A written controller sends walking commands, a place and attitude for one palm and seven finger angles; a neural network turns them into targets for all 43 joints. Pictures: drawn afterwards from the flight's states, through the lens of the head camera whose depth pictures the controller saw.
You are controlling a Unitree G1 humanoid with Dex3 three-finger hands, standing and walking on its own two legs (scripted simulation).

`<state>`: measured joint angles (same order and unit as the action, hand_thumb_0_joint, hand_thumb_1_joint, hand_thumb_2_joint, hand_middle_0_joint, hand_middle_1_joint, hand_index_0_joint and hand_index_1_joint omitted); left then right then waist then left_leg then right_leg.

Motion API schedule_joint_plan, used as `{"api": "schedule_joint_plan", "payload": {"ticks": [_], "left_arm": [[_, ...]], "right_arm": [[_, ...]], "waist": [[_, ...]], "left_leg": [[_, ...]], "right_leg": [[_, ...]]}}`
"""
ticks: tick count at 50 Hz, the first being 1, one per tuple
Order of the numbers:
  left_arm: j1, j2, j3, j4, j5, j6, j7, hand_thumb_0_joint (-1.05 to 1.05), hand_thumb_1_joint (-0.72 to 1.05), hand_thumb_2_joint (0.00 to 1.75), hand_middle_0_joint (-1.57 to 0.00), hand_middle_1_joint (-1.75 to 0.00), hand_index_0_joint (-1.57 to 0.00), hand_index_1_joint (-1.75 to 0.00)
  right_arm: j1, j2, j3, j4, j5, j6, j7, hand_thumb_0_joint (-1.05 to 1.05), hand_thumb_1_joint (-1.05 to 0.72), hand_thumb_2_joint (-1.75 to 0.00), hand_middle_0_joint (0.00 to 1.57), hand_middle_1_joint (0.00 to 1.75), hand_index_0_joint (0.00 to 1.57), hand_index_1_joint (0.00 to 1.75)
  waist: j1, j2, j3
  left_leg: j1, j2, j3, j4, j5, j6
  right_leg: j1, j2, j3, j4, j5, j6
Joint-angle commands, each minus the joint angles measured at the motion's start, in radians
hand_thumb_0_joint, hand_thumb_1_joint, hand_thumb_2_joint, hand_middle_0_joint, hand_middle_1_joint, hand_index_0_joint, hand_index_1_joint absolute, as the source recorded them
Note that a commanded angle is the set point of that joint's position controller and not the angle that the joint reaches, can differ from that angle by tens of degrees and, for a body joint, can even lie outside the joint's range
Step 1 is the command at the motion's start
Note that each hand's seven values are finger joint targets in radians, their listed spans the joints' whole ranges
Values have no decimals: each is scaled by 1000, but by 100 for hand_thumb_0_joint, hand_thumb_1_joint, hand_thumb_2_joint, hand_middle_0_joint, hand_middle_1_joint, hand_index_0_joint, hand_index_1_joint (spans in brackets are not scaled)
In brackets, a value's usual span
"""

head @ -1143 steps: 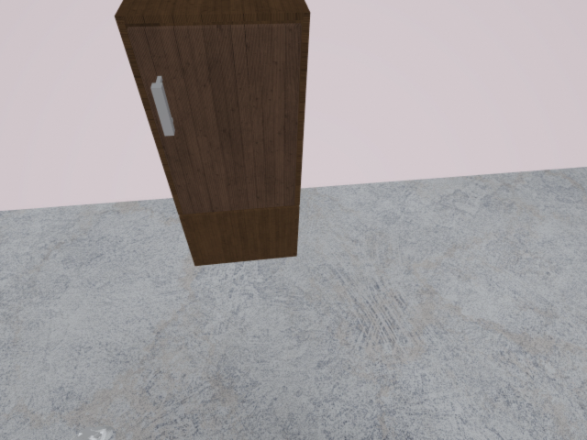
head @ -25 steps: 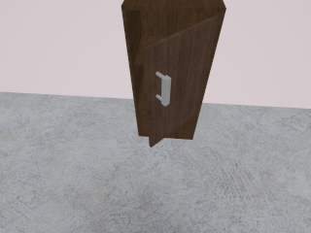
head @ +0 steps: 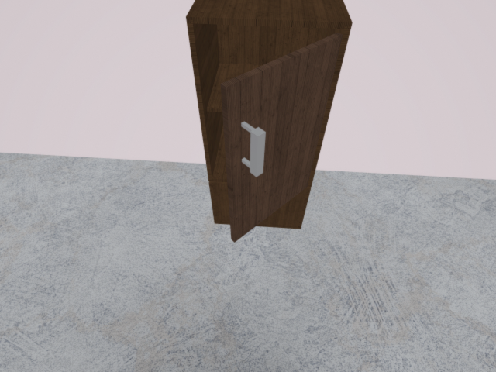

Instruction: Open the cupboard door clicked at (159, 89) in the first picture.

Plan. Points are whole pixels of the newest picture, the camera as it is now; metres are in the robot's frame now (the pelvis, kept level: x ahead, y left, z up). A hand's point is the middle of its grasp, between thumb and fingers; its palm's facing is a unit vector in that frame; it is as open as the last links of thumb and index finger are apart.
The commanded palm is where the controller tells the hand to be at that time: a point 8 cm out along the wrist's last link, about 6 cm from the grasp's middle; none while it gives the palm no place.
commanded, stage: look to check the result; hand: left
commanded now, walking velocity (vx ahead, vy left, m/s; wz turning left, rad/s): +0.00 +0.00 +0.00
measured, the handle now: (251, 148) +0.60 +0.02 -0.01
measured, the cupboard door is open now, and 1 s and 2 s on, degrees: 46 46 46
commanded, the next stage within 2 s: walk to a spot facing it in 0.46 s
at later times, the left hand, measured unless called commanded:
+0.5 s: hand out of the picture +0.01 +0.15 -0.17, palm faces +0.05 -0.98 -0.19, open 7.3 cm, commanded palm none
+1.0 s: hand out of the picture +0.08 +0.18 -0.18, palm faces -0.08 -0.97 -0.22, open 7.4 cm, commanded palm none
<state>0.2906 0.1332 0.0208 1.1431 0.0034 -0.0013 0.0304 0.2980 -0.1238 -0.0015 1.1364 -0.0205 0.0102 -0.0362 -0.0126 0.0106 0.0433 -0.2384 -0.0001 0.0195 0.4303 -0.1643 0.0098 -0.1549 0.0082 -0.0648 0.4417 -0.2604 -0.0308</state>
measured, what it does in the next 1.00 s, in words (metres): stands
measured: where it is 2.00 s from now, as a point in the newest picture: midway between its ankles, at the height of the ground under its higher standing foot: outside the picture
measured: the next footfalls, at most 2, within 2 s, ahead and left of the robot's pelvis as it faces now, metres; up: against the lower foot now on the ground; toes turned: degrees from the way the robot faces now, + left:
left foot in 1.44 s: +0.11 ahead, +0.07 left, +0.00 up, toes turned -23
right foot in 1.70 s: +0.00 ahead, -0.18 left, +0.00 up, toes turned -37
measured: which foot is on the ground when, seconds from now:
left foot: down 0.00-1.00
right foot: down 0.00-1.00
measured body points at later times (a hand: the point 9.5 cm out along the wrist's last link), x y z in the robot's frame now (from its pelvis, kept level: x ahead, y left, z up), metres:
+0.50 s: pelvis +0.02 -0.01 +0.00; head +0.03 -0.02 +0.45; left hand +0.00 +0.20 -0.16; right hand +0.01 -0.22 -0.17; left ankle +0.04 +0.11 -0.74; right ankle -0.01 -0.10 -0.74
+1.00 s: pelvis +0.02 -0.01 -0.01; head +0.07 -0.02 +0.44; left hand +0.09 +0.23 -0.16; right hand +0.02 -0.26 -0.16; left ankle +0.04 +0.11 -0.74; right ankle -0.03 -0.10 -0.70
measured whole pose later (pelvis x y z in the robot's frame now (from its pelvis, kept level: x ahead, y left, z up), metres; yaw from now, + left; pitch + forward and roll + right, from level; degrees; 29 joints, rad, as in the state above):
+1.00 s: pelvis +0.02 -0.01 -0.01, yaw -10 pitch +0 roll +1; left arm 0.21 0.19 0.10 1.04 0.01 0.07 0.00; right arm 0.22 -0.17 -0.04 1.02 -0.03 0.01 -0.06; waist 0.01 -0.01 0.10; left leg -0.25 0.09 0.17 0.53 -0.28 -0.01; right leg -0.36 0.04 0.00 0.88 -0.50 -0.02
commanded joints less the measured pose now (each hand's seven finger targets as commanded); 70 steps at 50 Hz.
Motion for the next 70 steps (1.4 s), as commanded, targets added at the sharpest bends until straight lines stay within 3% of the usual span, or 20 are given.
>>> {"api": "schedule_joint_plan", "payload": {"ticks": [1, 29, 34, 40, 43, 45, 46, 47, 49, 53, 54, 55, 56, 57, 58, 60, 63, 66, 69, 70], "left_arm": [[73, 91, 11, -15, 3, -12, 8, 0, 90, 90, -20, -30, -20, -30], [69, 94, 9, -7, 1, -18, 13, 0, 90, 90, -20, -30, -20, -30], [48, 132, 45, -41, 8, 7, 8, 0, 90, 90, -20, -30, -20, -30], [-9, 175, 86, -97, 15, 26, -1, 0, 90, 90, -20, -30, -20, -30], [-28, 163, 92, -124, 13, 31, -10, 0, 90, 90, -20, -30, -20, -30], [-52, 126, 87, -157, 10, 37, -21, 0, 90, 90, -20, -30, -20, -30], [-81, 127, 87, -177, 12, 41, -25, 0, 90, 90, -20, -30, -20, -30], [-101, 128, 88, -193, 14, 44, -29, 0, 90, 90, -20, -30, -20, -30], [-108, 108, 88, -208, 15, 43, -43, 0, 90, 90, -20, -30, -20, -30], [-68, 114, 84, -219, 15, 43, -53, 0, 90, 90, -20, -30, -20, -30], [-39, 129, 88, -216, 17, 40, -54, 0, 90, 90, -20, -30, -20, -30], [2, 166, 95, -206, 19, 34, -51, 0, 90, 90, -20, -30, -20, -30], [20, 275, 115, -209, 31, 22, -38, 0, 90, 90, -20, -30, -20, -30], [44, 348, 126, -214, 22, 21, -25, 0, 90, 90, -20, -30, -20, -30], [25, 345, 123, -227, 21, 25, -19, 0, 90, 90, -20, -30, -20, -30], [-86, 283, 114, -256, 26, 28, -7, 0, 90, 90, -20, -30, -20, -30], [-86, 276, 112, -269, 28, 21, -3, 0, 90, 90, -20, -30, -20, -30], [-84, 293, 115, -270, 26, 26, -10, 0, 90, 90, -20, -30, -20, -30], [-129, 271, 108, -284, 14, 33, -15, 0, 90, 90, -20, -30, -20, -30], [-129, 228, 100, -301, 7, 37, -21, 0, 90, 90, -20, -30, -20, -30]], "right_arm": [[55, -81, -11, -16, -2, -9, -4, 0, -90, -90, 20, 30, 20, 30], [29, -86, -5, 2, -1, -8, -8, 0, -90, -90, 20, 30, 20, 30], [18, -104, -35, -20, -2, 13, -18, 0, -90, -90, 20, 30, 20, 30], [-7, -106, -60, -84, 1, 20, -21, 0, -90, -90, 20, 30, 20, 30], [12, -137, -68, -98, -3, 9, -27, 0, -90, -90, 20, 30, 20, 30], [47, -213, -80, -105, -13, 2, -34, 0, -90, -90, 20, 30, 20, 30], [65, -222, -84, -114, -16, -4, -36, 0, -90, -90, 20, 30, 20, 30], [55, -224, -81, -132, -17, -7, -36, 0, -90, -90, 20, 30, 20, 30], [-11, -241, -84, -164, -24, -11, -30, 0, -90, -90, 20, 30, 20, 30], [-69, -262, -91, -198, -24, -3, -19, 0, -90, -90, 20, 30, 20, 30], [-78, -267, -94, -205, -20, 0, -16, 0, -90, -90, 20, 30, 20, 30], [-93, -259, -97, -219, -11, 5, -12, 0, -90, -90, 20, 30, 20, 30], [-92, -200, -91, -248, 1, 12, -4, 0, -90, -90, 20, 30, 20, 30], [-144, -178, -83, -294, 2, 20, 3, 0, -90, -90, 20, 30, 20, 30], [-154, -185, -86, -290, 5, 24, 4, 0, -90, -90, 20, 30, 20, 30], [-182, -190, -86, -291, 3, 22, 0, 0, -90, -90, 20, 30, 20, 30], [-156, -158, -73, -285, 9, 14, 1, 0, -90, -90, 20, 30, 20, 30], [-139, -150, -71, -292, 15, 12, -1, 0, -90, -90, 20, 30, 20, 30], [-47, -170, -70, -272, 16, -3, -9, 0, -90, -90, 20, 30, 20, 30], [-21, -226, -78, -269, 9, -14, -14, 0, -90, -90, 20, 30, 20, 30]], "waist": [[6, 13, 30], [9, -23, 37], [6, -44, 53], [-3, -99, 32], [-10, 34, 1], [-17, 247, 1], [-26, 263, -5], [-18, 172, -15], [11, 128, -21], [33, 159, -48], [48, 129, -52], [74, 36, -57], [81, -263, -54], [115, -343, -50], [97, -232, -35], [50, -255, -7], [36, -150, -103], [29, -144, -104], [-22, -130, -107], [-33, 11, -115]], "left_leg": [[38, 91, -88, -77, 52, 22], [71, 92, -66, -64, 125, 12], [36, 98, 6, 30, 43, -2], [-7, 76, 58, 158, -115, -22], [104, 157, 8, 45, 60, 4], [140, 353, -177, -96, 178, 116], [134, 437, -228, -152, 224, 182], [128, 456, -218, -148, 200, 203], [99, 420, -118, -123, 232, 176], [41, 354, 38, -30, 186, 100], [19, 331, 75, 34, 152, 69], [-41, 282, 116, 141, 52, 24], [-225, 141, 202, 373, -243, -50], [-313, 62, 124, 600, -485, -61], [-319, 77, 29, 695, -454, -49], [-346, 92, -22, 721, -362, -52], [-242, 63, 2, 539, -342, -61], [-159, 27, 13, 363, -292, -56], [47, 23, 9, 56, -107, -46], [182, 146, -121, -74, -65, -2]], "right_leg": [[-66, -111, 95, -122, 41, -20], [-24, -116, 98, -139, 159, -17], [-65, -132, 167, -106, 225, -38], [-102, -182, 292, -88, 292, -111], [-169, -91, 225, 23, 305, -59], [-277, 23, 91, 284, -12, -3], [-325, 18, 68, 486, -279, 10], [-340, -16, 98, 576, -315, 12], [-328, -47, 87, 560, -283, 20], [-165, -29, 3, 311, -183, 24], [-103, -20, -14, 203, -81, 24], [-13, -25, 5, 56, 64, 16], [81, -231, 336, -111, 240, -60], [43, -385, 523, -143, 416, -171], [-12, -358, 509, -121, 270, -217], [-40, -279, 464, -85, 304, -201], [28, -232, 403, -15, 514, -183], [1, -209, 432, -12, 499, -172], [-110, -143, 411, 52, 429, -92], [-262, -53, 345, 133, 244, -35]]}}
